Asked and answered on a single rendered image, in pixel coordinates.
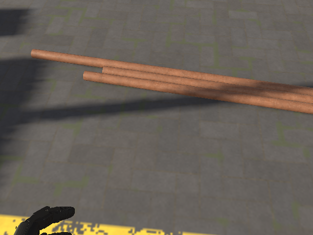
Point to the robot left hand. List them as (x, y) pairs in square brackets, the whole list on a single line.
[(43, 218)]

